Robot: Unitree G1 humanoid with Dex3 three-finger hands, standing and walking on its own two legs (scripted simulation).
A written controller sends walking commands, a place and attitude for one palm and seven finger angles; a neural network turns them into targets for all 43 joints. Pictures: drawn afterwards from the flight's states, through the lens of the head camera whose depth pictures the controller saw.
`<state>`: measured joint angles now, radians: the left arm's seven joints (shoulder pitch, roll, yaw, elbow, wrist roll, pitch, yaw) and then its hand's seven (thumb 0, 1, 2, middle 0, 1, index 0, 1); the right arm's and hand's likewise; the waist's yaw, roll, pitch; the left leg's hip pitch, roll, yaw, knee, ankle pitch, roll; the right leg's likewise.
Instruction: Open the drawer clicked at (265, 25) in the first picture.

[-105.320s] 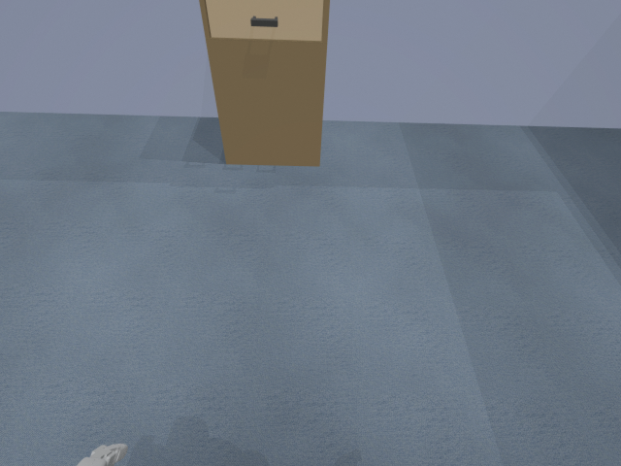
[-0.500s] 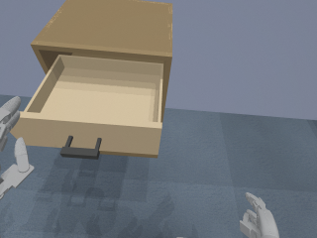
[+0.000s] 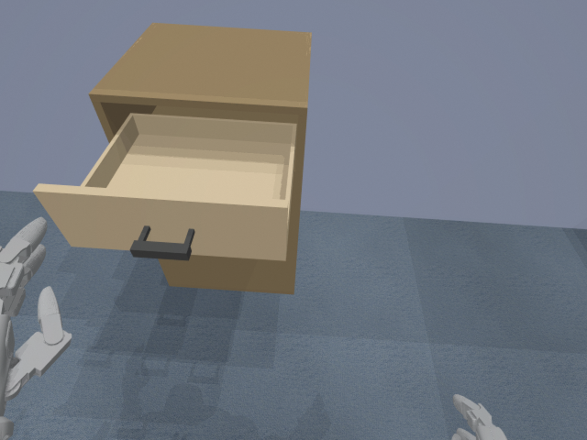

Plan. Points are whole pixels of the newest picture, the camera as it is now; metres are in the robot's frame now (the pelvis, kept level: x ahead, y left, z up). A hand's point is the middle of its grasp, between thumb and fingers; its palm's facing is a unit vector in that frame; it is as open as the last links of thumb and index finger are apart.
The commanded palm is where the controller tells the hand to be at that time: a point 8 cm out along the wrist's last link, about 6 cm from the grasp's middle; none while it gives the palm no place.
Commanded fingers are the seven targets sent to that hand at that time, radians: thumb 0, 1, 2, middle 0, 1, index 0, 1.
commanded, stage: stop stepping back and stand still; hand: left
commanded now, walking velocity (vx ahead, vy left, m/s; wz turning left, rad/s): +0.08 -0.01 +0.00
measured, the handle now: (164, 241) +0.46 +0.25 -0.05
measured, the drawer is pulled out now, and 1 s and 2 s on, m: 0.30 0.30 0.30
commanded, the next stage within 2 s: let the arm hang, fingers relaxed in 0.34 s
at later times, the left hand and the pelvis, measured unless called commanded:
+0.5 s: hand (83, 353) +0.20 +0.24 +0.09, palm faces +0.27 -0.84 -0.46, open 7.4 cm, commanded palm none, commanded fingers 0.00 0.90 0.90 -0.20 -0.30 -0.20 -0.30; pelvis -0.01 +0.00 -0.01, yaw +2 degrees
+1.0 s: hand out of the picture -0.01 +0.20 -0.17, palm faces +0.04 -0.97 -0.24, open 7.2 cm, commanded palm none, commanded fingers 0.00 0.90 0.90 -0.20 -0.30 -0.20 -0.30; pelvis -0.01 +0.01 +0.00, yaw +0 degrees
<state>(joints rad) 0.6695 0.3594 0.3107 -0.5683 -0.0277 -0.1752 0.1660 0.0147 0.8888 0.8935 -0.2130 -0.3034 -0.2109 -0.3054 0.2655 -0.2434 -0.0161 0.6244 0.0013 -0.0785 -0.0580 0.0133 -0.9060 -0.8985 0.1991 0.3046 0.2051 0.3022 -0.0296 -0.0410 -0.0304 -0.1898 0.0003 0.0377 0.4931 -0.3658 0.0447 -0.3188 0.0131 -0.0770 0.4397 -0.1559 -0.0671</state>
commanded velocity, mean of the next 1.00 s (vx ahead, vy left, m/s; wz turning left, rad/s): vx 0.03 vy -0.01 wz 0.00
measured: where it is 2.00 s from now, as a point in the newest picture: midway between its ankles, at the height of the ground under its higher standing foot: outside the picture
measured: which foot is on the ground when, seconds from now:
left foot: up 0.00-0.00, down 0.02-1.00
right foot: down 0.00-1.00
